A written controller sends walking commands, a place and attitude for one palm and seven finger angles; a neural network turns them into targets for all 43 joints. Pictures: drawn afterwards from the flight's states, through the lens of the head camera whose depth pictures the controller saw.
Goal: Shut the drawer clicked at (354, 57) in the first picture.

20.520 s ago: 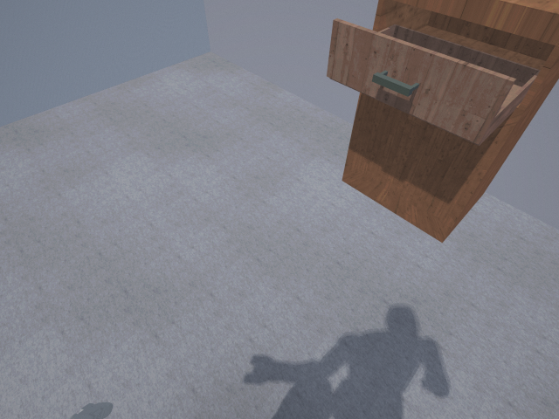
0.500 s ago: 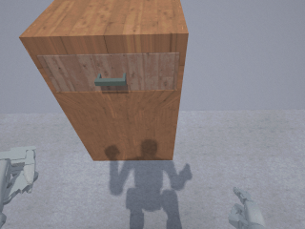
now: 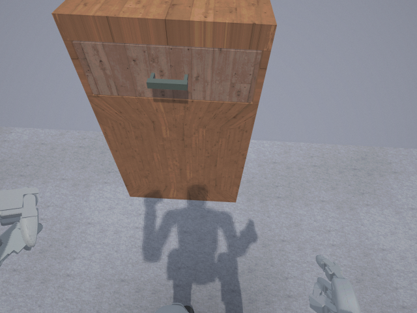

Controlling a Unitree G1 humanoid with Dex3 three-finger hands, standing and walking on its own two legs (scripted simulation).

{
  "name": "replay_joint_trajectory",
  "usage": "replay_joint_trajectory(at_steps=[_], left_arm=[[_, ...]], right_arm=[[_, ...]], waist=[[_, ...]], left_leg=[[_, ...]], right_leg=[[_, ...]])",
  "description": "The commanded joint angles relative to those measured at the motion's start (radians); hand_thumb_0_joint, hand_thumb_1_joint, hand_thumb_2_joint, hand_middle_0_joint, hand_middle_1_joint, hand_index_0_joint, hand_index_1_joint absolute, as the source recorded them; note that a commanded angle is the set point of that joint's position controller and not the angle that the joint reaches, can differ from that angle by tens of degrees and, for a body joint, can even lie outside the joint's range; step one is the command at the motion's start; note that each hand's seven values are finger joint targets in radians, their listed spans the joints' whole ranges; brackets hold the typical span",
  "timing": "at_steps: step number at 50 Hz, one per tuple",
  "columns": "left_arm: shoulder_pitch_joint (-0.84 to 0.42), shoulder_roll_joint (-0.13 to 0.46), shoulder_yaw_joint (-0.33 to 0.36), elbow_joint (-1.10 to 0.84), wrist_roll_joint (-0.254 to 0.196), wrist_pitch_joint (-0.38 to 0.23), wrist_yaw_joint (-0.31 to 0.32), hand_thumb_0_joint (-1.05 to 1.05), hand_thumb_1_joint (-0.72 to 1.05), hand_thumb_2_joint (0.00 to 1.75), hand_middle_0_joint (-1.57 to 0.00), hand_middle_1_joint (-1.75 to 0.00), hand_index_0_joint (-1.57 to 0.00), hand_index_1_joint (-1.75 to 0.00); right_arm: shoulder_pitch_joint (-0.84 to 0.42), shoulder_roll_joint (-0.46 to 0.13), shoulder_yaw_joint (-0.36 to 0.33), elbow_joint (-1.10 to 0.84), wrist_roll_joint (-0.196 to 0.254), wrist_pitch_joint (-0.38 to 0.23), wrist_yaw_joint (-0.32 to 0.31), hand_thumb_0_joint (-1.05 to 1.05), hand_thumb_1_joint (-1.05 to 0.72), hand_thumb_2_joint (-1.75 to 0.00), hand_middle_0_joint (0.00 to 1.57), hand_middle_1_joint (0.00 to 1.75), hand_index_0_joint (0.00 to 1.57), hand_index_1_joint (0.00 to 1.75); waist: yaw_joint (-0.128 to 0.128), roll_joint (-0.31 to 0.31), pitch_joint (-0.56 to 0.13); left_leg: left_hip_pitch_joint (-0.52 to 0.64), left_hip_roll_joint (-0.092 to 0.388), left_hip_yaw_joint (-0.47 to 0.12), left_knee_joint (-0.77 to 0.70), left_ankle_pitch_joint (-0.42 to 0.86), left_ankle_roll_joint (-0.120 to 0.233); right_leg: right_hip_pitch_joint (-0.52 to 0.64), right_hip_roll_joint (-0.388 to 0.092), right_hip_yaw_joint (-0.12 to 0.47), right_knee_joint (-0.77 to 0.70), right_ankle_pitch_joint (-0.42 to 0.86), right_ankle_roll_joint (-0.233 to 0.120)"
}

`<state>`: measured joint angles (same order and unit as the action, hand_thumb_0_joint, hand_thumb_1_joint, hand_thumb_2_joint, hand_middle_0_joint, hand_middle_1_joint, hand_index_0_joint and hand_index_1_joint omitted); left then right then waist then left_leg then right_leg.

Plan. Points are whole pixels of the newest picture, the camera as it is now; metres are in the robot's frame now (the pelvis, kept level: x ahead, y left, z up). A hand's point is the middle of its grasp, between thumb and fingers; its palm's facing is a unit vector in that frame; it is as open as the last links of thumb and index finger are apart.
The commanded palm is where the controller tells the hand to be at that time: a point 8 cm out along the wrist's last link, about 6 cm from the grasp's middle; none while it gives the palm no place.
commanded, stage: step back with the hand held close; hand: left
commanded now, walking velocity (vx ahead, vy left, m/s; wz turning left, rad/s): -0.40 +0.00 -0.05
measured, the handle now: (168, 80) +0.73 +0.16 +0.02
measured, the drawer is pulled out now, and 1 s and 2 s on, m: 0.00 0.00 0.00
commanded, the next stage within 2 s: stop stepping back and stand still in 0.56 s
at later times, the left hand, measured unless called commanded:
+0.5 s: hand out of the picture +0.12 +0.25 +0.17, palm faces +0.34 -0.81 -0.48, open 3.3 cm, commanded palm +0.07 +0.29 +0.19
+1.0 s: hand out of the picture +0.06 +0.28 +0.17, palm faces +0.32 -0.88 -0.34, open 3.3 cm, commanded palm -0.01 +0.32 +0.19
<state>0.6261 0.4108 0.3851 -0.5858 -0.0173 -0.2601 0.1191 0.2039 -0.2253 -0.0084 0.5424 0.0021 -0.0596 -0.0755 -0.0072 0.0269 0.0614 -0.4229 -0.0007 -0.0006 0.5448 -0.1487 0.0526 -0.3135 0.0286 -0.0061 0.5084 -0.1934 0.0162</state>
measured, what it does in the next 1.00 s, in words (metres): walks backwards: right foot, then left foot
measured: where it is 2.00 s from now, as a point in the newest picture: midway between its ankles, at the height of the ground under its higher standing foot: outside the picture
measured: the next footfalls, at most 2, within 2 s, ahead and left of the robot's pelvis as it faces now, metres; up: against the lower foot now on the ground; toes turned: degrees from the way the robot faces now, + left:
right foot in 0.46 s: -0.11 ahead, -0.13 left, +0.00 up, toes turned +3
left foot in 0.88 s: -0.11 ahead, +0.18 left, +0.00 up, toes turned -2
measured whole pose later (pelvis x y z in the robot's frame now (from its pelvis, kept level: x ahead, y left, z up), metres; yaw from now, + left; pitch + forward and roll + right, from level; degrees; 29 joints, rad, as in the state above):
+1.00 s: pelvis -0.17 +0.05 +0.01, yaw -5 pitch -2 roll -3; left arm 0.51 0.39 0.38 -0.55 -0.03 -0.20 0.15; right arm 0.25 -0.17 0.01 0.65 -0.01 -0.14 -0.06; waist -0.03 -0.07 0.03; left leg -0.33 0.00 0.01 0.47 -0.12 0.04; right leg -0.32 0.04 0.02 0.77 -0.44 0.00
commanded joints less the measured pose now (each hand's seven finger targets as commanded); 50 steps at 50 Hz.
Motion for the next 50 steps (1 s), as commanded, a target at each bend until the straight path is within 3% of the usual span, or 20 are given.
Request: replay_joint_trajectory(at_steps=[1,5,8,11,14,16,20,23,24,25,28,30,32,35,37,39,42,44,46,50], left_arm=[[-0.003,0.155,0.143,-0.203,-0.01,-0.071,0.029,0.0,0.9,0.9,-1.4,-1.6,-1.4,-1.6],[-0.035,0.15,0.111,-0.187,-0.028,-0.072,0.039,0.0,0.9,0.9,-1.4,-1.6,-1.4,-1.6],[-0.058,0.159,0.102,-0.184,-0.027,-0.072,0.05,0.0,0.9,0.9,-1.4,-1.6,-1.4,-1.6],[-0.047,0.162,0.114,-0.212,-0.019,-0.085,0.048,0.0,0.9,0.9,-1.4,-1.6,-1.4,-1.6],[-0.048,0.182,0.172,-0.23,0.013,-0.095,0.035,0.0,0.9,0.9,-1.4,-1.6,-1.4,-1.6],[-0.009,0.182,0.183,-0.226,0.005,-0.093,0.029,0.0,0.9,0.9,-1.4,-1.6,-1.4,-1.6],[0.068,0.156,0.138,-0.245,-0.054,-0.101,0.01,0.0,0.9,0.9,-1.4,-1.6,-1.4,-1.6],[-0.057,0.205,0.142,-0.238,-0.056,-0.129,0.014,0.0,0.9,0.9,-1.4,-1.6,-1.4,-1.6],[-0.117,0.234,0.16,-0.235,-0.043,-0.133,0.024,0.0,0.9,0.9,-1.4,-1.6,-1.4,-1.6],[-0.147,0.158,0.065,-0.224,-0.039,-0.114,0.014,0.0,0.9,0.9,-1.4,-1.6,-1.4,-1.6],[-0.153,0.189,0.097,-0.213,-0.042,-0.094,-0.001,0.0,0.9,0.9,-1.4,-1.6,-1.4,-1.6],[-0.103,0.163,0.114,-0.164,-0.053,-0.11,-0.008,0.0,0.9,0.9,-1.4,-1.6,-1.4,-1.6],[-0.037,0.194,0.176,-0.176,-0.062,-0.102,-0.007,0.0,0.9,0.9,-1.4,-1.6,-1.4,-1.6],[0.069,0.187,0.161,-0.23,-0.072,-0.09,-0.009,0.0,0.9,0.9,-1.4,-1.6,-1.4,-1.6],[0.019,0.232,0.158,-0.29,-0.054,-0.048,0.01,0.0,0.9,0.9,-1.4,-1.6,-1.4,-1.6],[-0.06,0.172,0.121,-0.278,-0.048,-0.007,0.006,0.0,0.9,0.9,-1.4,-1.6,-1.4,-1.6],[-0.141,0.127,0.088,-0.183,-0.03,-0.013,0.04,0.0,0.9,0.9,-1.4,-1.6,-1.4,-1.6],[-0.224,0.121,0.053,-0.199,-0.015,-0.033,0.053,0.0,0.9,0.9,-1.4,-1.6,-1.4,-1.6],[-0.193,0.135,0.074,-0.229,-0.012,-0.039,0.045,0.0,0.9,0.9,-1.4,-1.6,-1.4,-1.6],[0.067,0.121,0.064,-0.31,-0.009,-0.013,0.034,0.0,0.9,0.9,-1.4,-1.6,-1.4,-1.6]], right_arm=[[-0.099,-0.137,-0.059,-0.143,-0.005,-0.067,-0.017,0.0,-0.9,-0.9,0.2,0.3,0.2,0.3],[-0.073,-0.113,-0.059,-0.096,-0.006,-0.057,-0.009,0.0,-0.9,-0.9,0.2,0.3,0.2,0.3],[-0.086,-0.113,-0.059,-0.086,-0.005,-0.045,-0.012,0.0,-0.9,-0.9,0.2,0.3,0.2,0.3],[-0.109,-0.136,-0.056,-0.105,-0.005,-0.048,-0.019,0.0,-0.9,-0.9,0.2,0.3,0.2,0.3],[-0.147,-0.147,-0.065,-0.131,-0.014,-0.071,-0.022,0.0,-0.9,-0.9,0.2,0.3,0.2,0.3],[-0.13,-0.135,-0.074,-0.125,-0.017,-0.082,-0.006,0.0,-0.9,-0.9,0.2,0.3,0.2,0.3],[-0.099,-0.098,-0.063,-0.087,-0.02,-0.095,0.025,0.0,-0.9,-0.9,0.2,0.3,0.2,0.3],[-0.069,-0.079,-0.05,-0.043,-0.022,-0.073,0.015,0.0,-0.9,-0.9,0.2,0.3,0.2,0.3],[-0.063,-0.072,-0.04,-0.021,-0.044,-0.083,0.007,0.0,-0.9,-0.9,0.2,0.3,0.2,0.3],[-0.068,-0.084,-0.055,-0.02,-0.019,-0.089,-0.003,0.0,-0.9,-0.9,0.2,0.3,0.2,0.3],[-0.117,-0.119,-0.056,-0.06,-0.01,-0.083,-0.019,0.0,-0.9,-0.9,0.2,0.3,0.2,0.3],[-0.136,-0.128,-0.063,-0.081,-0.02,-0.088,-0.009,0.0,-0.9,-0.9,0.2,0.3,0.2,0.3],[-0.14,-0.122,-0.064,-0.091,-0.048,-0.075,0.003,0.0,-0.9,-0.9,0.2,0.3,0.2,0.3],[-0.119,-0.083,-0.059,-0.124,-0.013,-0.061,0.025,0.0,-0.9,-0.9,0.2,0.3,0.2,0.3],[-0.11,-0.081,-0.063,-0.112,-0.005,-0.045,0.022,0.0,-0.9,-0.9,0.2,0.3,0.2,0.3],[-0.088,-0.068,-0.042,-0.092,-0.021,-0.031,0.024,0.0,-0.9,-0.9,0.2,0.3,0.2,0.3],[-0.068,-0.106,-0.022,-0.05,-0.009,-0.092,-0.021,0.0,-0.9,-0.9,0.2,0.3,0.2,0.3],[-0.052,-0.139,-0.031,-0.07,0.004,-0.14,-0.036,0.0,-0.9,-0.9,0.2,0.3,0.2,0.3],[-0.075,-0.107,-0.032,-0.065,-0.002,-0.158,-0.021,0.0,-0.9,-0.9,0.2,0.3,0.2,0.3],[-0.081,-0.088,-0.029,-0.098,-0.011,-0.145,0.03,0.0,-0.9,-0.9,0.2,0.3,0.2,0.3]], waist=[[0.004,0.037,-0.119],[-0.011,-0.107,-0.143],[-0.018,-0.09,-0.132],[-0.018,0.068,-0.105],[0.009,0.277,-0.142],[0.017,0.168,-0.178],[0.02,0.2,-0.219],[-0.011,-0.089,-0.197],[-0.017,-0.065,-0.221],[-0.032,-0.173,-0.234],[-0.014,0.027,-0.207],[-0.003,0.243,-0.19],[0.021,0.278,-0.213],[0.04,0.077,-0.227],[0.03,-0.3,-0.104],[-0.016,-0.172,-0.073],[-0.027,0.016,-0.021],[-0.011,0.207,-0.053],[-0.015,0.302,-0.113],[0.022,0.187,-0.16]], left_leg=[[-0.139,0.095,-0.132,-0.185,-0.392,0.041],[0.127,0.013,-0.037,0.036,-0.2,-0.02],[0.178,0.011,-0.045,0.047,-0.174,-0.023],[0.026,0.111,-0.179,-0.173,-0.342,0.022],[-0.388,0.317,-0.409,-0.482,-0.653,0.13],[-0.291,0.305,-0.329,-0.403,-0.53,0.121],[0.072,0.229,-0.168,-0.305,-0.275,0.003],[0.372,0.084,0.001,0.071,-0.06,-0.074],[0.409,0.084,0.017,0.084,-0.019,-0.075],[0.416,0.044,0.029,0.058,0.03,-0.063],[0.473,0.128,-0.036,-0.123,0.28,-0.013],[0.234,0.259,-0.197,-0.39,-0.192,0.008],[-0.045,0.316,-0.252,-0.533,-0.49,-0.021],[0.084,0.078,0.054,-0.092,-0.291,-0.081],[0.147,-0.055,-0.001,0.576,-0.234,-0.105],[0.039,0.036,-0.037,0.551,-0.229,-0.08],[0.161,0.056,-0.011,-0.127,-0.183,-0.041],[0.165,0.245,-0.352,-0.345,-0.231,0.035],[0.154,0.271,-0.474,-0.517,-0.645,-0.01],[0.143,0.208,-0.25,-0.471,-0.453,-0.029]], right_leg=[[0.163,-0.035,0.127,-0.059,-0.098,-0.019],[-0.105,-0.158,0.199,-0.224,-0.153,-0.07],[-0.173,-0.161,0.158,-0.222,-0.162,-0.07],[-0.063,-0.041,0.076,-0.093,-0.214,-0.021],[0.327,0.096,0.039,0.382,-0.115,0.012],[0.27,0.091,0.052,0.378,-0.224,-0.004],[0.101,0.03,0.008,-0.037,-0.318,-0.035],[-0.245,-0.21,0.274,-0.318,-0.067,-0.104],[-0.246,-0.248,0.248,-0.281,0.122,-0.116],[-0.186,-0.163,0.146,-0.211,0.223,-0.049],[-0.168,0.009,0.019,-0.079,0.1,0.05],[0.005,0.076,0.007,0.092,-0.283,0.012],[0.227,0.096,-0.009,0.225,-0.375,-0.048],[0.061,-0.031,0.063,-0.148,-0.366,-0.067],[-0.429,-0.379,0.48,-0.457,-0.674,-0.233],[-0.333,-0.315,0.272,-0.331,-0.576,-0.197],[-0.123,-0.142,0.044,-0.09,-0.29,-0.07],[-0.07,-0.025,-0.021,0.158,-0.231,-0.001],[-0.072,0.014,0.039,0.339,-0.321,-0.006],[0.067,0.031,-0.032,0.214,-0.259,-0.025]])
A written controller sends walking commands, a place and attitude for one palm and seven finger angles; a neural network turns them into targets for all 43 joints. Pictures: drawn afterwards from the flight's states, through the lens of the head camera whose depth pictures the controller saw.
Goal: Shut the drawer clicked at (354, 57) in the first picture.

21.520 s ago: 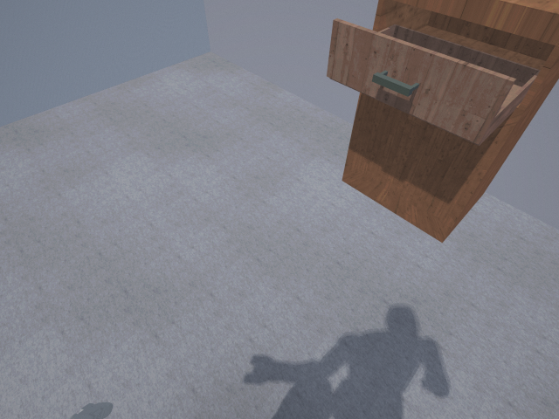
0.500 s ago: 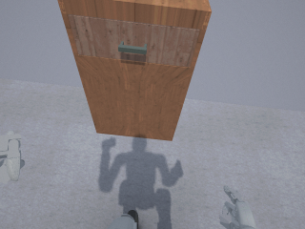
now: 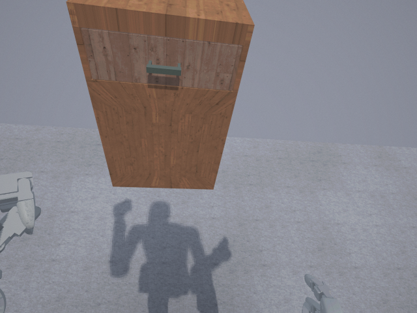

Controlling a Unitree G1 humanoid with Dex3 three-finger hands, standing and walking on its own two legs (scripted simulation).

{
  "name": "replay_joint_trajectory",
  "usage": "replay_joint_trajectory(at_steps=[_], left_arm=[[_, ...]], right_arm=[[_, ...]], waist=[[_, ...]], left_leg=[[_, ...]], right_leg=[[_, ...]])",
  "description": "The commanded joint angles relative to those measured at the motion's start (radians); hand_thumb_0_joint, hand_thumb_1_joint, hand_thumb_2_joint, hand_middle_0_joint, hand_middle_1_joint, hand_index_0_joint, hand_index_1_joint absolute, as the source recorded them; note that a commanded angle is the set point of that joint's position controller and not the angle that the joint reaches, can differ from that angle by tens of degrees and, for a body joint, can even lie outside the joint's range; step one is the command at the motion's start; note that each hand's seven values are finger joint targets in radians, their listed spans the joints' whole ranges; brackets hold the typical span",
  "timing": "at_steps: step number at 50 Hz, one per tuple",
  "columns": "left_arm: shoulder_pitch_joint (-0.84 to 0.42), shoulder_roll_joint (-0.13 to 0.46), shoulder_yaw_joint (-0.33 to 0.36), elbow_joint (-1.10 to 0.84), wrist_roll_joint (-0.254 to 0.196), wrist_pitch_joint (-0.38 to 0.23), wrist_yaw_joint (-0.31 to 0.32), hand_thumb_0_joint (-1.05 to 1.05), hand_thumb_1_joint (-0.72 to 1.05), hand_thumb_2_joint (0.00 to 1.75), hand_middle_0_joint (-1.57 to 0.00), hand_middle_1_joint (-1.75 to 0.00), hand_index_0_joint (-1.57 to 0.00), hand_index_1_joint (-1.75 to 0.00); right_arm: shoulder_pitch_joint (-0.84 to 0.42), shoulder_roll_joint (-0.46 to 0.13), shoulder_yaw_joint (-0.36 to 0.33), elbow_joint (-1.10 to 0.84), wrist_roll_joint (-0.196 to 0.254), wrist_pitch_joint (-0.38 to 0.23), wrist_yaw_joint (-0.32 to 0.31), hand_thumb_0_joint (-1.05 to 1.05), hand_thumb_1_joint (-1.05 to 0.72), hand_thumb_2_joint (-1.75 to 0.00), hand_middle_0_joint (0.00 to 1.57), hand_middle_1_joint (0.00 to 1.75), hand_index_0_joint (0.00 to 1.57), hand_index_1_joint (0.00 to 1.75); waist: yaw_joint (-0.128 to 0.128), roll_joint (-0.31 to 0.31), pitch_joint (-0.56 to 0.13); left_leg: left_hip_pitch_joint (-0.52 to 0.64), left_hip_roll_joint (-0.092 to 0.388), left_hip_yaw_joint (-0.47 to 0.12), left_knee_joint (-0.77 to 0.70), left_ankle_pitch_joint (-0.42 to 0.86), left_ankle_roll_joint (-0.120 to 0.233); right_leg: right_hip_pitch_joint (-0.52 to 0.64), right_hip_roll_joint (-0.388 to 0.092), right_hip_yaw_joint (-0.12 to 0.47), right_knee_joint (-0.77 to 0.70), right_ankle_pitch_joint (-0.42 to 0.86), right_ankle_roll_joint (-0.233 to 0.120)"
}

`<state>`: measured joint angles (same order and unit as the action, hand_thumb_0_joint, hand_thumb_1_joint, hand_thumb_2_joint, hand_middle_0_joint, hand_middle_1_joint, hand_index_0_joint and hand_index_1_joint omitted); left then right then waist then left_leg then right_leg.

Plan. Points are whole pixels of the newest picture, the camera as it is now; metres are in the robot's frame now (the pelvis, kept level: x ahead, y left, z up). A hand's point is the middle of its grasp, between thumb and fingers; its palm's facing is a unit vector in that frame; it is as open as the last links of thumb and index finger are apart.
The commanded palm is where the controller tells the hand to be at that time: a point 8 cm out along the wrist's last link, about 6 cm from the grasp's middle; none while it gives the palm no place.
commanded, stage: stop stepping back and stand still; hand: left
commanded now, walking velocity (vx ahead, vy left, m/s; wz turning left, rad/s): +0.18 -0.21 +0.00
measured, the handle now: (164, 67) +0.88 +0.18 +0.01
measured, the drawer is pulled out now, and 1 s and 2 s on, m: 0.00 0.00 0.00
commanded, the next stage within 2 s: let the arm hang, fingers relaxed in 0.90 s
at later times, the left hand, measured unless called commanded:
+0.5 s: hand (20, 254) +0.15 +0.24 +0.17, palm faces +0.38 -0.81 -0.45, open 3.3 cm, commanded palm +0.09 +0.28 +0.18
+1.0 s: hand (28, 235) +0.18 +0.25 +0.16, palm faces +0.31 -0.81 -0.49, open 3.3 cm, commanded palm none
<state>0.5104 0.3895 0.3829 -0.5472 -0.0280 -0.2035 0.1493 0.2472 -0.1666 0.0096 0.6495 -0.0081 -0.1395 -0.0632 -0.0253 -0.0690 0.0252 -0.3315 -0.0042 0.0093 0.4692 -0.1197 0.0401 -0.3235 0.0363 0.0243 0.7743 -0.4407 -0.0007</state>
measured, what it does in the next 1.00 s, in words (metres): steps on the spot: right foot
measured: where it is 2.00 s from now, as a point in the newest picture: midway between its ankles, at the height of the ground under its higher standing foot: outside the picture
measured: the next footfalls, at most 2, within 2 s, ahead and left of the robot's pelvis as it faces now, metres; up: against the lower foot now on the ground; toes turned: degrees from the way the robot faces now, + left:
right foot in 0.14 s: +0.01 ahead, -0.08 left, +0.00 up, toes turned +0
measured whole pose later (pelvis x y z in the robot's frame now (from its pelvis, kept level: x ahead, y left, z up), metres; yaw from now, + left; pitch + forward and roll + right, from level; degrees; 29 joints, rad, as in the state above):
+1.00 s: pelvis -0.01 +0.01 +0.00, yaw +0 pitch +0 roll +0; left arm 0.65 0.41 0.36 -0.57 -0.04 -0.23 0.13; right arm 0.17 -0.20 0.00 0.58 0.01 -0.09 -0.06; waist -0.01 0.00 0.04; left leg -0.25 0.02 0.03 0.47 -0.22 0.00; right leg -0.17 0.04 -0.03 0.44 -0.26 -0.04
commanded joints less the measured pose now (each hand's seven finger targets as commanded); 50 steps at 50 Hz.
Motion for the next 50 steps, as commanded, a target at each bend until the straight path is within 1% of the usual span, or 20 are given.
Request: replay_joint_trajectory(at_steps=[1,3,5,7,8,10,14,15,17,18,19,23,24,26,28,30,34,41,49,50], left_arm=[[0.212,0.147,0.069,-0.353,-0.006,-0.059,0.003,0.0,0.9,0.9,-1.4,-1.6,-1.4,-1.6],[0.233,0.163,0.089,-0.327,-0.01,-0.042,0.007,0.0,0.9,0.9,-1.4,-1.6,-1.4,-1.6],[0.225,0.162,0.089,-0.297,-0.017,-0.019,0.008,0.0,0.9,0.9,-1.4,-1.6,-1.4,-1.6],[0.14,0.22,0.145,-0.272,-0.032,-0.018,0.01,0.0,0.9,0.9,-1.4,-1.6,-1.4,-1.6],[0.054,0.234,0.164,-0.28,-0.037,-0.022,0.017,0.0,0.9,0.9,-1.4,-1.6,-1.4,-1.6],[0.038,0.183,0.137,-0.185,-0.03,-0.024,0.024,0.0,0.9,0.9,-1.4,-1.6,-1.4,-1.6],[-0.017,0.115,0.034,-0.165,-0.015,-0.028,0.018,0.0,0.9,0.9,-1.4,-1.6,-1.4,-1.6],[-0.025,0.126,0.041,-0.184,-0.011,-0.038,0.017,0.0,0.9,0.9,-1.4,-1.6,-1.4,-1.6],[-0.039,0.141,0.054,-0.281,-0.003,-0.062,0.014,0.0,0.9,0.9,-1.4,-1.6,-1.4,-1.6],[-0.034,0.159,0.076,-0.279,-0.003,-0.068,0.01,0.0,0.9,0.9,-1.4,-1.6,-1.4,-1.6],[-0.045,0.197,0.114,-0.299,0.012,-0.069,0.007,0.0,0.9,0.9,-1.4,-1.6,-1.4,-1.6],[0.13,0.153,0.101,-0.244,0.013,-0.06,0.003,0.0,0.9,0.9,-1.4,-1.6,-1.4,-1.6],[0.152,0.154,0.105,-0.235,0.015,-0.064,0.0,0.0,0.9,0.9,-1.4,-1.6,-1.4,-1.6],[0.099,0.174,0.118,-0.228,-0.005,-0.063,0.001,0.0,0.9,0.9,-1.4,-1.6,-1.4,-1.6],[0.075,0.143,0.104,-0.188,-0.012,-0.061,0.009,0.0,0.9,0.9,-1.4,-1.6,-1.4,-1.6],[0.066,0.13,0.087,-0.166,-0.012,-0.062,0.014,0.0,0.9,0.9,-1.4,-1.6,-1.4,-1.6],[0.048,0.129,0.065,-0.174,-0.011,-0.074,0.014,0.0,0.9,0.9,-1.4,-1.6,-1.4,-1.6],[0.124,0.15,0.091,-0.233,-0.007,-0.077,0.007,0.0,0.9,0.9,-1.4,-1.6,-1.4,-1.6],[0.172,0.151,0.112,-0.187,-0.026,-0.068,0.008,0.0,0.9,0.9,-1.4,-1.6,-1.4,-1.6],[-0.018,0.054,-0.273,0.63,0.081,0.081,-0.136,0.0,0.9,0.9,-1.4,-1.6,-1.4,-1.6]], right_arm=[[-0.133,-0.15,-0.046,-0.214,-0.006,-0.054,0.022,0.0,-0.9,-0.9,0.2,0.3,0.2,0.3],[-0.134,-0.158,-0.051,-0.214,-0.017,-0.024,0.015,0.0,-0.9,-0.9,0.2,0.3,0.2,0.3],[-0.121,-0.147,-0.049,-0.213,-0.017,0.006,-0.001,0.0,-0.9,-0.9,0.2,0.3,0.2,0.3],[-0.099,-0.137,-0.057,-0.186,-0.016,0.034,-0.014,0.0,-0.9,-0.9,0.2,0.3,0.2,0.3],[-0.095,-0.146,-0.063,-0.168,-0.015,0.035,-0.017,0.0,-0.9,-0.9,0.2,0.3,0.2,0.3],[-0.077,-0.149,-0.065,-0.147,-0.002,0.014,-0.017,0.0,-0.9,-0.9,0.2,0.3,0.2,0.3],[-0.132,-0.153,-0.048,-0.149,0.006,-0.002,-0.038,0.0,-0.9,-0.9,0.2,0.3,0.2,0.3],[-0.128,-0.162,-0.045,-0.152,0.003,-0.017,-0.042,0.0,-0.9,-0.9,0.2,0.3,0.2,0.3],[-0.114,-0.183,-0.042,-0.175,0.001,-0.032,-0.037,0.0,-0.9,-0.9,0.2,0.3,0.2,0.3],[-0.129,-0.168,-0.037,-0.161,0.001,-0.041,-0.029,0.0,-0.9,-0.9,0.2,0.3,0.2,0.3],[-0.136,-0.155,-0.039,-0.17,-0.006,-0.047,-0.029,0.0,-0.9,-0.9,0.2,0.3,0.2,0.3],[-0.116,-0.151,-0.046,-0.184,0.0,-0.031,-0.001,0.0,-0.9,-0.9,0.2,0.3,0.2,0.3],[-0.109,-0.149,-0.053,-0.191,0.0,-0.022,0.001,0.0,-0.9,-0.9,0.2,0.3,0.2,0.3],[-0.109,-0.137,-0.059,-0.185,0.002,-0.006,0.002,0.0,-0.9,-0.9,0.2,0.3,0.2,0.3],[-0.079,-0.134,-0.056,-0.157,0.003,-0.011,0.0,0.0,-0.9,-0.9,0.2,0.3,0.2,0.3],[-0.093,-0.13,-0.045,-0.15,0.009,-0.017,-0.009,0.0,-0.9,-0.9,0.2,0.3,0.2,0.3],[-0.123,-0.162,-0.051,-0.161,0.016,-0.034,-0.027,0.0,-0.9,-0.9,0.2,0.3,0.2,0.3],[-0.131,-0.148,-0.045,-0.186,0.018,-0.02,-0.012,0.0,-0.9,-0.9,0.2,0.3,0.2,0.3],[-0.14,-0.15,-0.051,-0.204,0.021,0.009,-0.017,0.0,-0.9,-0.9,0.2,0.3,0.2,0.3],[-0.188,-0.349,-0.101,0.035,0.019,-0.035,0.08,0.0,-0.9,-0.9,0.2,0.3,0.2,0.3]], waist=[[0.039,0.307,-0.123],[0.035,0.32,-0.111],[0.025,0.21,-0.108],[0.011,-0.065,-0.086],[0.01,-0.109,-0.06],[-0.007,-0.05,-0.015],[-0.011,0.013,0.057],[-0.002,0.093,0.068],[0.01,0.291,0.044],[0.005,0.38,0.023],[0.016,0.396,0.047],[0.035,0.208,-0.005],[0.028,0.137,-0.015],[0.019,-0.086,-0.014],[0.006,-0.036,-0.01],[0.006,0.008,-0.021],[0.028,0.069,-0.072],[0.029,0.118,-0.135],[0.023,0.108,-0.111],[-0.013,0.12,-0.061]], left_leg=[[0.009,0.202,-0.228,-0.406,-0.477,-0.021],[-0.06,0.175,-0.159,-0.359,-0.474,-0.037],[-0.108,0.097,-0.08,-0.185,-0.413,-0.047],[-0.106,0.018,0.027,0.298,-0.253,-0.049],[-0.145,0.018,0.01,0.461,-0.214,-0.055],[-0.153,0.062,-0.041,0.483,-0.26,-0.035],[0.105,0.054,0.051,0.106,-0.244,-0.009],[0.121,0.078,-0.011,-0.002,-0.301,0.013],[0.087,0.237,-0.322,-0.222,-0.417,0.087],[-0.042,0.291,-0.438,-0.376,-0.709,0.099],[-0.121,0.299,-0.463,-0.426,-0.747,0.105],[-0.201,0.174,-0.158,-0.216,-0.49,0.039],[-0.17,0.097,-0.077,-0.084,-0.41,0.007],[-0.105,0.011,0.002,0.291,-0.239,-0.035],[-0.075,0.033,-0.022,0.348,-0.212,-0.033],[-0.007,0.046,-0.017,0.163,-0.179,-0.02],[0.208,0.124,-0.076,-0.058,0.092,0.021],[0.17,0.097,-0.057,-0.033,0.196,0.006],[0.152,0.085,-0.049,-0.049,0.114,-0.005],[0.07,0.115,-0.063,0.128,0.292,0.0]], right_leg=[[0.141,0.034,-0.09,-0.117,-0.033,-0.017],[0.266,0.048,-0.122,-0.277,-0.067,-0.041],[0.331,0.007,-0.082,-0.441,-0.03,-0.062],[0.119,-0.273,0.231,-0.599,-0.142,-0.18],[0.028,-0.369,0.317,-0.629,-0.227,-0.24],[-0.019,-0.353,0.278,-0.584,-0.238,-0.227],[-0.162,-0.226,0.051,-0.456,-0.276,-0.128],[-0.159,-0.177,0.037,-0.376,-0.233,-0.098],[-0.12,-0.023,-0.069,-0.126,-0.079,-0.013],[-0.029,0.002,-0.069,0.023,-0.117,-0.006],[0.005,-0.003,-0.042,0.102,-0.088,-0.016],[0.267,-0.024,-0.049,-0.29,-0.007,-0.023],[0.24,-0.061,0.027,-0.413,-0.009,-0.035],[0.037,-0.285,0.377,-0.62,-0.205,-0.138],[0.016,-0.302,0.316,-0.578,-0.056,-0.164],[0.065,-0.265,0.22,-0.486,0.153,-0.134],[0.077,-0.111,0.051,-0.363,0.332,0.009],[0.195,-0.102,0.037,-0.361,0.492,0.001],[0.172,-0.106,0.051,-0.411,0.444,-0.008],[0.041,-0.183,-0.026,-0.235,0.623,-0.035]])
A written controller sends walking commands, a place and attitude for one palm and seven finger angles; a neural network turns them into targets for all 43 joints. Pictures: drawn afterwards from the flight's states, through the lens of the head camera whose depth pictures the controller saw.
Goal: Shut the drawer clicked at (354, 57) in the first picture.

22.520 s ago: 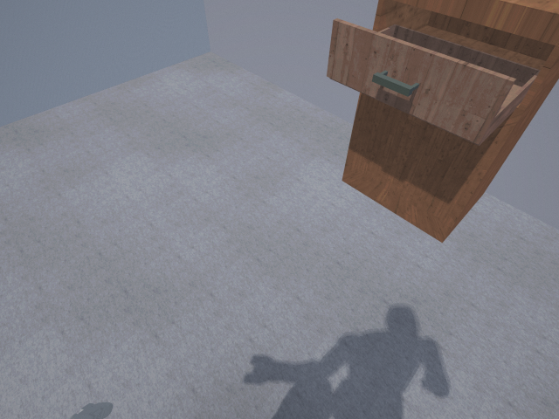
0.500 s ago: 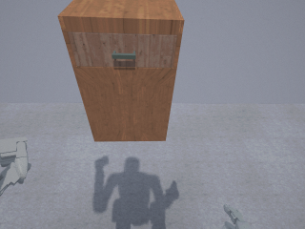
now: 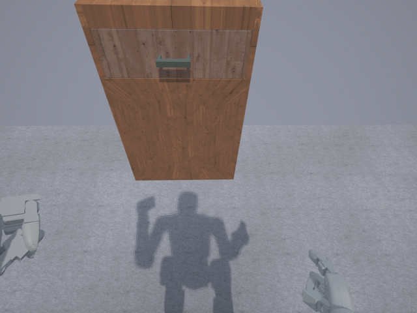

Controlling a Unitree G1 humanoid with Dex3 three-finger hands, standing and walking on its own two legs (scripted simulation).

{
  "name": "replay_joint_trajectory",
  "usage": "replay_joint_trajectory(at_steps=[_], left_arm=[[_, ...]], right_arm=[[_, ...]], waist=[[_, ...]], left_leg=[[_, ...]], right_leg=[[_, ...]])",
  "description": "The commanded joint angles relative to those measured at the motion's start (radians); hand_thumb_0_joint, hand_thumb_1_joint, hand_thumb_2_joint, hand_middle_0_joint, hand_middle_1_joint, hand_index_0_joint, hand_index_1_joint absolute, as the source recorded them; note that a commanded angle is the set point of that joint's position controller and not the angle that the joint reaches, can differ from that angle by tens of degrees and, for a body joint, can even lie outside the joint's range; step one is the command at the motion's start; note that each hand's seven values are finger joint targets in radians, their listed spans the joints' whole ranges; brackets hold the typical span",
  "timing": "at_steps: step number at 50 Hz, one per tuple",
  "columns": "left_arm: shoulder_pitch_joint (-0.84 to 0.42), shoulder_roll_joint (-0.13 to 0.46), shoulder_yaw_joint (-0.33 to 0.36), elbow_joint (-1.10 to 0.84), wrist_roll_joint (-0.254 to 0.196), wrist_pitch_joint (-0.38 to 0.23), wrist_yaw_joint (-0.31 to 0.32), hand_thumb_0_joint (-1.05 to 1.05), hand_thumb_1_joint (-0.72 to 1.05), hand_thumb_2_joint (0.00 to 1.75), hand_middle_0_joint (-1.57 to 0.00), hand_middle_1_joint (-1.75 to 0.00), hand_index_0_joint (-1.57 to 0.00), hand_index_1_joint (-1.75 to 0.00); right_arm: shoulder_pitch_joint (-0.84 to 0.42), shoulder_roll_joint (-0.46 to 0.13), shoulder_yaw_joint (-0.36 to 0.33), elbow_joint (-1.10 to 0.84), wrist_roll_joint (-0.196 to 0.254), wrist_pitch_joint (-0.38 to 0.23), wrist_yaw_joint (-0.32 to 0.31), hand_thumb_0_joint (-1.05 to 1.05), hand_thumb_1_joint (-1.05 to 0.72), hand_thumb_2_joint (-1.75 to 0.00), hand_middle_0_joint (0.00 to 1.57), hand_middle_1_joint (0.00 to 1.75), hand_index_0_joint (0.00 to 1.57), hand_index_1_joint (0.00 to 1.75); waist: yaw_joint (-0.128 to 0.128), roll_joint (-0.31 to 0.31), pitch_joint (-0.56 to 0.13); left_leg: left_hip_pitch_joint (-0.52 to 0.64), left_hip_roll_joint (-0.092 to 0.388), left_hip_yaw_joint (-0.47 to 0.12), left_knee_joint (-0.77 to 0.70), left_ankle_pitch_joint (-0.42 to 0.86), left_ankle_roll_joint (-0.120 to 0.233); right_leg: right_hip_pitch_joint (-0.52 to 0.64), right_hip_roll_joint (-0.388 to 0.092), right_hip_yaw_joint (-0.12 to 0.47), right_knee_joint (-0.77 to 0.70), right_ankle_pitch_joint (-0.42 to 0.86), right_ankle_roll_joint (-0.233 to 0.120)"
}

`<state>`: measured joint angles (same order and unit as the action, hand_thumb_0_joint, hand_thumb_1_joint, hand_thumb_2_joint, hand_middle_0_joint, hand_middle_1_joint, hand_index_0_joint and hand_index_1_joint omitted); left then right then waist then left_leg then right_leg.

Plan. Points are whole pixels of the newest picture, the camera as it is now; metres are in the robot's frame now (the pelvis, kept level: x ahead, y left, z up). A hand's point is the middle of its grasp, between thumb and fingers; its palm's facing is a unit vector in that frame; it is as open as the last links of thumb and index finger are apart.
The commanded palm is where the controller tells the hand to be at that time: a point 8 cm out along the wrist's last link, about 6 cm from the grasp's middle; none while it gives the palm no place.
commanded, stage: let the arm hang, fingers relaxed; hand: left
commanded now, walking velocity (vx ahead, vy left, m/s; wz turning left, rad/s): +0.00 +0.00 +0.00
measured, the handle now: (173, 60) +0.89 +0.17 +0.01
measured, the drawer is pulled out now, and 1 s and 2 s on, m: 0.00 0.00 0.00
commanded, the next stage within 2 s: look to check the result in 1.10 s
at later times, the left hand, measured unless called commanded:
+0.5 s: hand out of the picture -0.06 +0.21 -0.17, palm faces +0.05 -0.97 -0.24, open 4.4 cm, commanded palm none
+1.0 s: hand out of the picture -0.01 +0.17 -0.17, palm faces +0.05 -0.98 -0.18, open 7.2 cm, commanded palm none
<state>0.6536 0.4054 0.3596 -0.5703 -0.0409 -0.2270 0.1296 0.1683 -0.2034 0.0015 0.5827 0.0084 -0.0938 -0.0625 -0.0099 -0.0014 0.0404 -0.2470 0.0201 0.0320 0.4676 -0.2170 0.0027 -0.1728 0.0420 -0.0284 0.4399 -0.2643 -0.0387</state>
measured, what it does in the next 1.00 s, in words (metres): stands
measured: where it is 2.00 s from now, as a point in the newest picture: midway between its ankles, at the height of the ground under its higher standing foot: outside the picture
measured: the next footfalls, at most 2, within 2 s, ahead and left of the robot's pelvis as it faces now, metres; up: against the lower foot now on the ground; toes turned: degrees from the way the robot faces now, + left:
none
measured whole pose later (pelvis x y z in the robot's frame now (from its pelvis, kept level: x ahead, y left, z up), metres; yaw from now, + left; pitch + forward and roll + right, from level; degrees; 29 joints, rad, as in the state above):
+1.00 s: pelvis -0.01 +0.01 +0.00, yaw +1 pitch -2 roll +0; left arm 0.26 0.13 0.00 1.16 0.01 -0.01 0.03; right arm 0.29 -0.12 -0.01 1.14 -0.02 0.00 -0.03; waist -0.02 0.02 0.04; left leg -0.21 -0.01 0.02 0.41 -0.17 0.02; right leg -0.14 0.02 -0.05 0.42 -0.24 -0.03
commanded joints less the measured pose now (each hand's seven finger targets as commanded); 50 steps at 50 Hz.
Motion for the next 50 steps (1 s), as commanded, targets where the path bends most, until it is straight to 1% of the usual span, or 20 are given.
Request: replay_joint_trajectory(at_steps=[1,2,3,4,6,8,9,11,14,15,17,18,19,23,28,30,33,43,47,50], left_arm=[[-0.16,0.012,-0.229,0.67,0.073,0.178,-0.131,0.0,0.9,0.9,-1.36,-1.56,-1.36,-1.56],[-0.194,-0.018,-0.244,0.709,0.073,0.193,-0.133,0.0,0.9,0.9,-1.32,-1.51,-1.32,-1.51],[-0.231,-0.018,-0.253,0.761,0.074,0.2,-0.135,0.0,0.9,0.9,-1.28,-1.47,-1.28,-1.47],[-0.277,-0.009,-0.263,0.816,0.079,0.202,-0.133,0.0,0.9,0.9,-1.24,-1.43,-1.24,-1.43],[-0.34,0.016,-0.269,0.941,0.074,0.205,-0.131,0.0,0.9,0.9,-1.16,-1.34,-1.16,-1.34],[-0.399,0.024,-0.282,1.081,0.069,0.212,-0.125,0.0,0.9,0.9,-1.08,-1.25,-1.08,-1.25],[-0.414,0.02,-0.293,1.148,0.067,0.217,-0.121,0.0,0.9,0.9,-1.04,-1.21,-1.04,-1.21],[-0.423,0.003,-0.312,1.27,0.059,0.224,-0.116,0.0,0.9,0.9,-0.96,-1.12,-0.96,-1.12],[-0.411,-0.015,-0.33,1.414,0.054,0.224,-0.115,0.0,0.9,0.9,-0.84,-0.99,-0.84,-0.99],[-0.4,-0.034,-0.333,1.457,0.052,0.222,-0.115,0.0,0.9,0.9,-0.8,-0.95,-0.8,-0.95],[-0.381,-0.069,-0.324,1.522,0.054,0.22,-0.113,0.0,0.9,0.9,-0.72,-0.86,-0.72,-0.86],[-0.374,-0.064,-0.326,1.549,0.052,0.219,-0.113,0.0,0.9,0.9,-0.68,-0.82,-0.68,-0.82],[-0.37,-0.058,-0.327,1.568,0.051,0.217,-0.112,0.0,0.9,0.9,-0.64,-0.78,-0.64,-0.78],[-0.358,-0.079,-0.34,1.645,0.048,0.218,-0.112,0.0,0.9,0.9,-0.48,-0.6,-0.48,-0.6],[-0.329,-0.099,-0.345,1.694,0.046,0.216,-0.105,0.0,0.9,0.9,-0.28,-0.39,-0.28,-0.39],[-0.323,-0.108,-0.347,1.705,0.046,0.217,-0.103,0.0,0.9,0.9,-0.2,-0.3,-0.2,-0.3],[-0.313,-0.127,-0.346,1.714,0.045,0.218,-0.1,0.0,0.9,0.9,-0.2,-0.3,-0.2,-0.3],[-0.302,-0.174,-0.343,1.715,0.047,0.214,-0.092,0.0,0.9,0.9,-0.2,-0.3,-0.2,-0.3],[-0.305,-0.176,-0.34,1.714,0.046,0.211,-0.09,0.0,0.9,0.9,-0.2,-0.3,-0.2,-0.3],[-0.301,-0.176,-0.339,1.713,0.046,0.209,-0.09,0.0,0.9,0.9,-0.2,-0.3,-0.2,-0.3]], right_arm=[[-0.022,-0.253,-0.097,0.088,0.013,-0.019,0.077,0.0,-0.9,-0.9,0.2,0.3,0.2,0.3],[-0.012,-0.225,-0.081,0.089,0.003,0.003,0.073,0.0,-0.9,-0.9,0.2,0.3,0.2,0.3],[-0.021,-0.221,-0.068,0.08,-0.008,0.018,0.071,0.0,-0.9,-0.9,0.2,0.3,0.2,0.3],[-0.021,-0.22,-0.063,0.082,-0.019,0.028,0.068,0.0,-0.9,-0.9,0.2,0.3,0.2,0.3],[-0.034,-0.238,-0.061,0.1,-0.025,0.043,0.062,0.0,-0.9,-0.9,0.2,0.3,0.2,0.3],[-0.038,-0.23,-0.055,0.145,-0.031,0.063,0.057,0.0,-0.9,-0.9,0.2,0.3,0.2,0.3],[-0.037,-0.221,-0.049,0.167,-0.033,0.071,0.056,0.0,-0.9,-0.9,0.2,0.3,0.2,0.3],[-0.033,-0.188,-0.032,0.22,-0.033,0.083,0.053,0.0,-0.9,-0.9,0.2,0.3,0.2,0.3],[-0.011,-0.161,-0.021,0.293,-0.029,0.094,0.047,0.0,-0.9,-0.9,0.2,0.3,0.2,0.3],[0.003,-0.143,-0.02,0.32,-0.028,0.095,0.044,0.0,-0.9,-0.9,0.2,0.3,0.2,0.3],[0.036,-0.126,-0.024,0.361,-0.033,0.098,0.037,0.0,-0.9,-0.9,0.2,0.3,0.2,0.3],[0.049,-0.12,-0.023,0.38,-0.031,0.098,0.036,0.0,-0.9,-0.9,0.2,0.3,0.2,0.3],[0.065,-0.125,-0.026,0.392,-0.028,0.098,0.034,0.0,-0.9,-0.9,0.2,0.3,0.2,0.3],[0.119,-0.11,-0.028,0.452,-0.024,0.1,0.03,0.0,-0.9,-0.9,0.2,0.3,0.2,0.3],[0.161,-0.086,-0.026,0.499,-0.023,0.1,0.027,0.0,-0.9,-0.9,0.2,0.3,0.2,0.3],[0.169,-0.069,-0.024,0.511,-0.023,0.101,0.026,0.0,-0.9,-0.9,0.2,0.3,0.2,0.3],[0.181,-0.056,-0.023,0.526,-0.024,0.099,0.024,0.0,-0.9,-0.9,0.2,0.3,0.2,0.3],[0.197,-0.008,-0.02,0.546,-0.026,0.094,0.022,0.0,-0.9,-0.9,0.2,0.3,0.2,0.3],[0.204,0.002,-0.019,0.552,-0.026,0.092,0.02,0.0,-0.9,-0.9,0.2,0.3,0.2,0.3],[0.201,-0.001,-0.021,0.55,-0.025,0.092,0.019,0.0,-0.9,-0.9,0.2,0.3,0.2,0.3]], waist=[[-0.019,0.042,-0.155],[-0.009,0.01,-0.152],[0.0,-0.026,-0.13],[0.004,-0.129,-0.135],[0.009,-0.172,-0.14],[0.003,-0.135,-0.124],[0.006,-0.053,-0.116],[0.011,0.048,-0.095],[0.012,0.104,-0.049],[0.01,0.096,-0.056],[0.007,0.164,-0.053],[0.009,0.17,-0.057],[0.01,0.127,-0.057],[0.004,0.05,-0.01],[0.003,0.002,0.009],[0.003,-0.001,0.026],[0.004,0.014,0.034],[0.004,0.005,0.057],[0.003,0.029,0.055],[0.003,0.013,0.055]], left_leg=[[0.036,0.088,-0.081,0.114,0.347,0.03],[-0.016,0.105,-0.123,0.095,0.23,0.049],[-0.062,0.108,-0.157,0.074,0.188,0.069],[-0.076,0.108,-0.174,0.066,0.224,0.074],[-0.067,0.08,-0.166,0.074,0.249,0.069],[-0.029,0.06,-0.149,0.056,0.235,0.058],[-0.017,0.062,-0.155,0.029,0.243,0.054],[-0.016,0.068,-0.158,-0.032,0.204,0.05],[-0.012,0.066,-0.162,-0.084,0.08,0.044],[-0.001,0.064,-0.155,-0.092,0.054,0.042],[0.009,0.065,-0.153,-0.108,0.007,0.042],[0.009,0.067,-0.155,-0.116,-0.003,0.043],[0.018,0.071,-0.157,-0.113,0.01,0.044],[0.02,0.074,-0.156,-0.136,-0.01,0.047],[0.041,0.073,-0.138,-0.135,0.013,0.047],[0.041,0.071,-0.133,-0.136,0.02,0.047],[0.034,0.073,-0.137,-0.149,0.01,0.047],[0.034,0.065,-0.116,-0.138,0.062,0.042],[0.031,0.066,-0.109,-0.134,0.08,0.039],[0.046,0.067,-0.104,-0.122,0.107,0.038]], right_leg=[[-0.117,-0.17,0.081,0.081,0.348,0.002],[-0.134,-0.157,0.055,0.089,0.178,0.0],[-0.131,-0.141,0.052,0.095,0.113,0.001],[-0.101,-0.13,0.057,0.095,0.132,-0.004],[-0.059,-0.159,0.08,0.066,0.2,-0.026],[-0.058,-0.173,0.095,0.033,0.192,-0.041],[-0.051,-0.166,0.097,0.029,0.175,-0.041],[-0.016,-0.15,0.091,-0.004,0.117,-0.021],[-0.017,-0.139,0.096,-0.077,0.002,-0.017],[-0.014,-0.144,0.101,-0.101,-0.014,-0.02],[-0.01,-0.141,0.101,-0.127,-0.03,-0.027],[0.001,-0.14,0.096,-0.129,-0.025,-0.029],[0.006,-0.137,0.086,-0.133,-0.014,-0.028],[-0.021,-0.137,0.076,-0.15,-0.036,-0.027],[-0.039,-0.14,0.072,-0.155,-0.042,-0.026],[-0.051,-0.142,0.068,-0.152,-0.045,-0.025],[-0.052,-0.135,0.07,-0.143,-0.042,-0.021],[-0.058,-0.137,0.074,-0.138,-0.002,-0.015],[-0.043,-0.138,0.075,-0.139,0.018,-0.015],[-0.046,-0.141,0.075,-0.143,0.036,-0.014]])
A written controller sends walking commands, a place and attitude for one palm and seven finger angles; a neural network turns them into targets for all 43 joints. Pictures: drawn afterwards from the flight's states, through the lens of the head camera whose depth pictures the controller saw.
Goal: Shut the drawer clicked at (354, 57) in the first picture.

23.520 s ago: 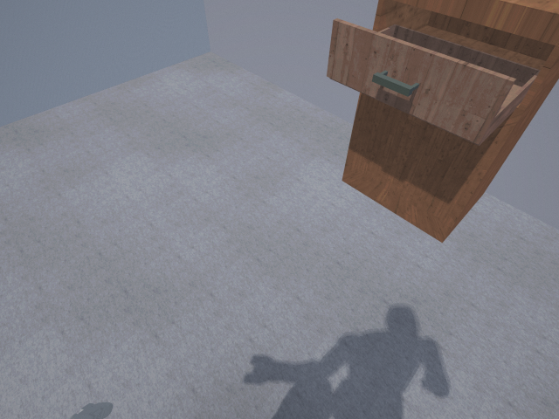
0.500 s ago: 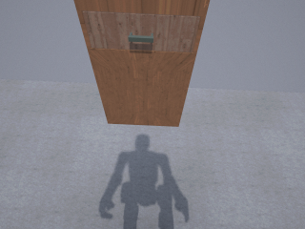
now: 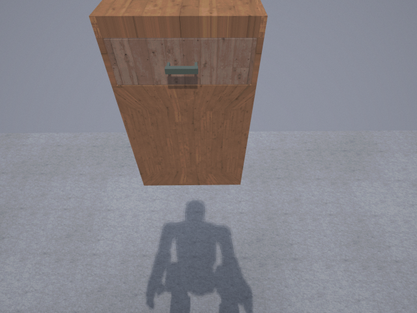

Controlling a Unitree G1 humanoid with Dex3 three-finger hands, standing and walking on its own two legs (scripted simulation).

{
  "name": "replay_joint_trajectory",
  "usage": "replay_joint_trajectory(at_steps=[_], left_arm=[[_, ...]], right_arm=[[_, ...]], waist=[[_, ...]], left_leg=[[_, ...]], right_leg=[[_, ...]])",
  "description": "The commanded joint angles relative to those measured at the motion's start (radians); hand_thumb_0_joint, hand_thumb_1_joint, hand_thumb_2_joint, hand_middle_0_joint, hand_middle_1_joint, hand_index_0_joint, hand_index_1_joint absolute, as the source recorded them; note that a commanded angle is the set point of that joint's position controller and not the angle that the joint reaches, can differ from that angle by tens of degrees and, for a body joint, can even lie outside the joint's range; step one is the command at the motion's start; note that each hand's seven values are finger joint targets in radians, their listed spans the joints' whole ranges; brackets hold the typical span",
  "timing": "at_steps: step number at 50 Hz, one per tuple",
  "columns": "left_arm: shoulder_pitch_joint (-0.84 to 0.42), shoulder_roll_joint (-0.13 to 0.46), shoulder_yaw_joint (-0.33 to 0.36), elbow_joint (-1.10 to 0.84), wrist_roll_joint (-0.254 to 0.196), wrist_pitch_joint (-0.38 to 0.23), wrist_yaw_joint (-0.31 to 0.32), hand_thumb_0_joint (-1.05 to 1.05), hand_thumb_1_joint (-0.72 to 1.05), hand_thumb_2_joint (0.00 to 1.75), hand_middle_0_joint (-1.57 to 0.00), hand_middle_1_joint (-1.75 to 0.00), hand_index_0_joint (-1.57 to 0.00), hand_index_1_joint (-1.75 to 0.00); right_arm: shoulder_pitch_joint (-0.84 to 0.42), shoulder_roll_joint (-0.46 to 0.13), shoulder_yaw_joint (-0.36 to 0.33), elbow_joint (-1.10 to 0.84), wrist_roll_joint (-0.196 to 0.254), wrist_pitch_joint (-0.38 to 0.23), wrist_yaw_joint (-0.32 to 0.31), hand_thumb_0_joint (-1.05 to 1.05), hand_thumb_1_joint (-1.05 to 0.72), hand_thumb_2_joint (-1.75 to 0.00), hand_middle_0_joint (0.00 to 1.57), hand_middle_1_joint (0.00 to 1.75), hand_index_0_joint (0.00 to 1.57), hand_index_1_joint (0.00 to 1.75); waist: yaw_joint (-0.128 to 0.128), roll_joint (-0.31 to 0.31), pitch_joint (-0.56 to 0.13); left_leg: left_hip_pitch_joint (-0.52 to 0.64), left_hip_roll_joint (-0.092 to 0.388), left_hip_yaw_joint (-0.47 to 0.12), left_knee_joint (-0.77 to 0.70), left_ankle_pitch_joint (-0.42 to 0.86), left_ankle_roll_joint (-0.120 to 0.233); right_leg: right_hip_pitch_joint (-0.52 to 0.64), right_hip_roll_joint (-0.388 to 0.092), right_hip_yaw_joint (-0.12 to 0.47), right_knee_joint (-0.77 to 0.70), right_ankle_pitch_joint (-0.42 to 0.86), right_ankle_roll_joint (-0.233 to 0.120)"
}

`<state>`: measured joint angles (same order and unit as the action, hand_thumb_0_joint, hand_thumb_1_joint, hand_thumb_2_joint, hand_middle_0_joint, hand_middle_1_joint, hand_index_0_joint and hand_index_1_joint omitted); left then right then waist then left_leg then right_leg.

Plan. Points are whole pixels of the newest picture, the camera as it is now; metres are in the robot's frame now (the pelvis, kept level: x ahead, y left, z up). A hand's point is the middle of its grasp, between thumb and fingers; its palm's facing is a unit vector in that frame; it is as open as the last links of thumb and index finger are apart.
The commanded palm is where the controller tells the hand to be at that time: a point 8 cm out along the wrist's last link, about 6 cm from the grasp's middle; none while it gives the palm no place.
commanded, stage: let the arm hang, fingers relaxed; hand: left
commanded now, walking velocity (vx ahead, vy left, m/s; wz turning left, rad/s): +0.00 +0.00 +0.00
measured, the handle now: (182, 67) +0.91 +0.14 +0.01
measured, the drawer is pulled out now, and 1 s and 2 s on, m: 0.00 0.00 0.00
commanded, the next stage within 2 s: look to check the result in 0.10 s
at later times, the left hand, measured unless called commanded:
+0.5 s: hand out of the picture +0.00 +0.16 -0.18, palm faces +0.03 -0.98 -0.19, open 7.3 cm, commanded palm none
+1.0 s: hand out of the picture +0.03 +0.17 -0.17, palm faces +0.02 -0.98 -0.22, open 7.3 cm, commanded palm none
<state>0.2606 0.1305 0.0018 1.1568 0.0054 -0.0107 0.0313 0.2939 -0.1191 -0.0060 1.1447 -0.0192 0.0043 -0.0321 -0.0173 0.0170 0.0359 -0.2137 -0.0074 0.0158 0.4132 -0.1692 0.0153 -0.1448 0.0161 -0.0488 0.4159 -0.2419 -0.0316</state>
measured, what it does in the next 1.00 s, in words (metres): stands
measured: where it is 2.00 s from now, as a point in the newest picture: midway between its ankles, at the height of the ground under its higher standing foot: outside the picture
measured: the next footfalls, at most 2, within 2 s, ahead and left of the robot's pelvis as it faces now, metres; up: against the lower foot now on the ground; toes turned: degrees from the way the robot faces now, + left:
none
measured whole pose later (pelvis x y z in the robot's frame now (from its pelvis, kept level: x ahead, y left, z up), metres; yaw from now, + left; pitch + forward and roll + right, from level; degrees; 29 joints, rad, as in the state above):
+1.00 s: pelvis +0.02 -0.02 +0.00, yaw +0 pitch -2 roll +0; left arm 0.23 0.17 0.01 1.15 0.00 -0.02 0.03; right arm 0.24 -0.17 -0.01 1.15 -0.02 0.00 -0.03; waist -0.01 0.02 0.06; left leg -0.18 0.01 0.00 0.39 -0.18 -0.01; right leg -0.10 0.04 -0.06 0.37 -0.24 -0.05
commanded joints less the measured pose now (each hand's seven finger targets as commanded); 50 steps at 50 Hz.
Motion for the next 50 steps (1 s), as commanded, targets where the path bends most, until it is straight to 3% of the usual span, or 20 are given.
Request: replay_joint_trajectory(at_steps=[1,21,50], left_arm=[[0.09,0.099,0.018,-0.016,-0.001,-0.007,0.008,0.0,0.9,0.9,-0.2,-0.3,-0.2,-0.3],[0.076,0.116,0.022,-0.011,-0.002,-0.011,0.008,0.0,0.9,0.9,-0.2,-0.3,-0.2,-0.3],[0.022,0.163,0.031,-0.029,-0.002,-0.017,0.005,0.0,0.9,0.9,-0.2,-0.3,-0.2,-0.3]], right_arm=[[0.082,-0.083,-0.013,-0.011,0.003,-0.005,-0.011,0.0,-0.9,-0.9,0.2,0.3,0.2,0.3],[0.064,-0.112,-0.016,-0.011,0.004,-0.005,-0.014,0.0,-0.9,-0.9,0.2,0.3,0.2,0.3],[-0.002,-0.161,-0.018,-0.016,0.003,-0.01,-0.014,0.0,-0.9,-0.9,0.2,0.3,0.2,0.3]], waist=[[0.009,-0.01,0.058],[0.006,-0.01,0.05],[0.008,-0.003,0.019]], left_leg=[[0.012,0.093,-0.089,-0.068,0.047,0.025],[0.033,0.099,-0.087,-0.058,0.069,0.021],[0.07,0.109,-0.081,-0.066,0.136,0.015]], right_leg=[[-0.073,-0.113,0.098,-0.121,0.002,-0.022],[-0.058,-0.114,0.099,-0.138,0.015,-0.023],[-0.009,-0.123,0.099,-0.14,0.152,-0.011]])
